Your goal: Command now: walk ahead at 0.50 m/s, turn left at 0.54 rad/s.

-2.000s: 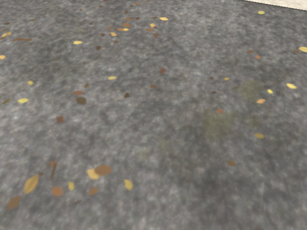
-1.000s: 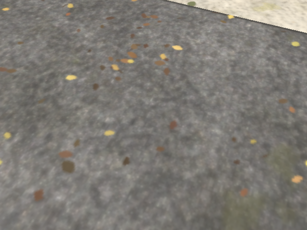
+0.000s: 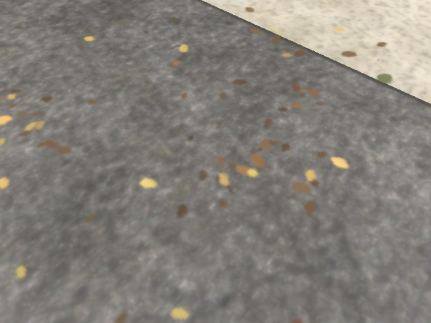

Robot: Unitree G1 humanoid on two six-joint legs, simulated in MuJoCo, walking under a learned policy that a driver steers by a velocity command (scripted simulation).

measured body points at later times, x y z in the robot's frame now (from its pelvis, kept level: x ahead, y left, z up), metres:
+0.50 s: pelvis +0.30 +0.01 +0.00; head +0.32 +0.03 +0.45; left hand +0.46 +0.31 -0.07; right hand +0.40 -0.26 -0.11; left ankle +0.14 +0.09 -0.72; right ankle +0.46 -0.07 -0.72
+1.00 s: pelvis +0.53 +0.13 +0.00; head +0.55 +0.16 +0.45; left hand +0.36 +0.38 -0.12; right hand +0.85 +0.07 -0.06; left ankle +0.57 +0.29 -0.71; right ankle +0.46 -0.07 -0.72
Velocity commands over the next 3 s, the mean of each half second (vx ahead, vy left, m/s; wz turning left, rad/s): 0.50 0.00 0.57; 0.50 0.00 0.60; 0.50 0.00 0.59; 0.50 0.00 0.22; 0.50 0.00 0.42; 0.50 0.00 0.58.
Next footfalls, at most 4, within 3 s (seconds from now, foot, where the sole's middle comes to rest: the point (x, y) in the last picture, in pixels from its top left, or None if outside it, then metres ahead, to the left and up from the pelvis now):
0.02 left None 0.17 0.09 -0.76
0.50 right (249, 313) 0.49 -0.06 -0.76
1.02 left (132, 271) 0.61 0.31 -0.76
1.50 right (134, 183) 0.95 0.37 -0.76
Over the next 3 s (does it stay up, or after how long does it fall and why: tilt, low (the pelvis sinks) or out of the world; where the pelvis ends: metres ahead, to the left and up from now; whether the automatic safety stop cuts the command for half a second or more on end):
stays up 1.05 1.02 0.00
